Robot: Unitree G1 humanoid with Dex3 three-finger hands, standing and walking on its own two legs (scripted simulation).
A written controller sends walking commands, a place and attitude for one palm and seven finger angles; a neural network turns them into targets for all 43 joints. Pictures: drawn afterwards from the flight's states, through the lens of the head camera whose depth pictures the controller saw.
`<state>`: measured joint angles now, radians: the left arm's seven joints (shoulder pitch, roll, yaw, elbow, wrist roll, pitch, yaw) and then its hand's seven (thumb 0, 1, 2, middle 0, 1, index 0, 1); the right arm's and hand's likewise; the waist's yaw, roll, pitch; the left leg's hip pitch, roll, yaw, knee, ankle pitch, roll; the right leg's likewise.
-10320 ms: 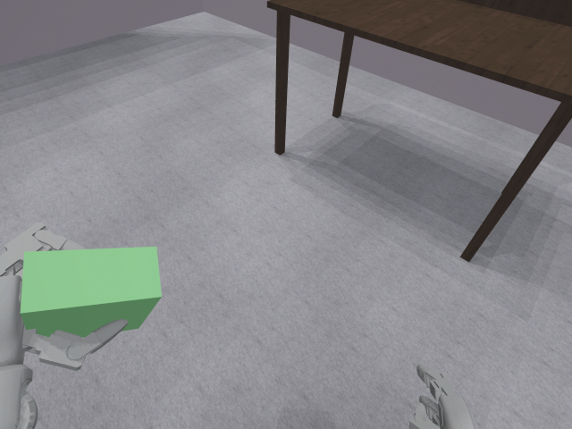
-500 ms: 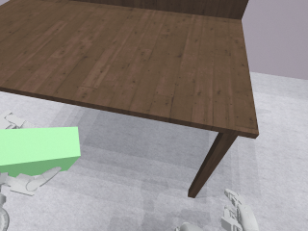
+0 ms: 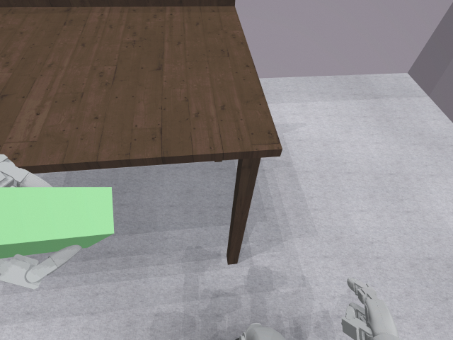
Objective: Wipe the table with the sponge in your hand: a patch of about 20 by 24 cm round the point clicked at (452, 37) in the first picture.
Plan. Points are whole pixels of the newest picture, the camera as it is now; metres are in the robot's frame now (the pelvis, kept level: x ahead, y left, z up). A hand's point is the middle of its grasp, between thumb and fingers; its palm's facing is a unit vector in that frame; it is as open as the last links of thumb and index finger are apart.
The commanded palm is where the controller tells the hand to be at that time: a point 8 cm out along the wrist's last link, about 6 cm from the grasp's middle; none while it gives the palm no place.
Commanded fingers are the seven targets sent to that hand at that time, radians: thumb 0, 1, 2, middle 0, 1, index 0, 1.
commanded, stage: turn to face it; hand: left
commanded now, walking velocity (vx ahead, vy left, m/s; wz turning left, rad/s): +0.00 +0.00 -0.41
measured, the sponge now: (65, 223) +0.22 +0.22 +0.16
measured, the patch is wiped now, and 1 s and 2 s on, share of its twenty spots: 0.00 0.00 0.00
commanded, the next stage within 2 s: take the last steps up to it in 0.28 s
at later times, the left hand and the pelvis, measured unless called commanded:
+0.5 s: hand (115, 236) +0.20 +0.15 +0.18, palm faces +0.19 -0.83 -0.52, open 9.9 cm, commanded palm +0.15 +0.21 +0.19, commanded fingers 0.00 0.10 1.30 -1.20 -1.60 -1.20 -1.60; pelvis -0.05 -0.04 +0.01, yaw -10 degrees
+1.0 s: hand (66, 240) +0.19 +0.20 +0.18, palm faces +0.29 -0.84 -0.45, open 9.9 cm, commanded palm +0.15 +0.25 +0.19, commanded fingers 0.00 0.10 1.30 -1.20 -1.60 -1.20 -1.60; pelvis -0.05 -0.01 +0.00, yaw -8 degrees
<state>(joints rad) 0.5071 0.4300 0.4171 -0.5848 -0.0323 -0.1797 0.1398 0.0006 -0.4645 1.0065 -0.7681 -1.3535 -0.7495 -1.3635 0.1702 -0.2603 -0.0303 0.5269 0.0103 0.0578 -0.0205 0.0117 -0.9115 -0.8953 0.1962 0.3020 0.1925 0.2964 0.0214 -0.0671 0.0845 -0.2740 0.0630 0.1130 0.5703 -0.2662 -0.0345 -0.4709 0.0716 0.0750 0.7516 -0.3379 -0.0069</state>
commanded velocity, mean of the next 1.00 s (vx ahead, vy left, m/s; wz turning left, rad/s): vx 0.12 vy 0.10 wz -0.07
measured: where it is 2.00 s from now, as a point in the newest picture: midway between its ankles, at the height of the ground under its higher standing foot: outside the picture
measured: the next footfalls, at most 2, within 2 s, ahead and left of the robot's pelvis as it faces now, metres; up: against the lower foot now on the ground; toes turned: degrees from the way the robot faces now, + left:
right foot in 0.20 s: +0.01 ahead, -0.13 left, +0.00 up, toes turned -13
left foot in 0.52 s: +0.02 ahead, +0.12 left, +0.00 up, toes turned -1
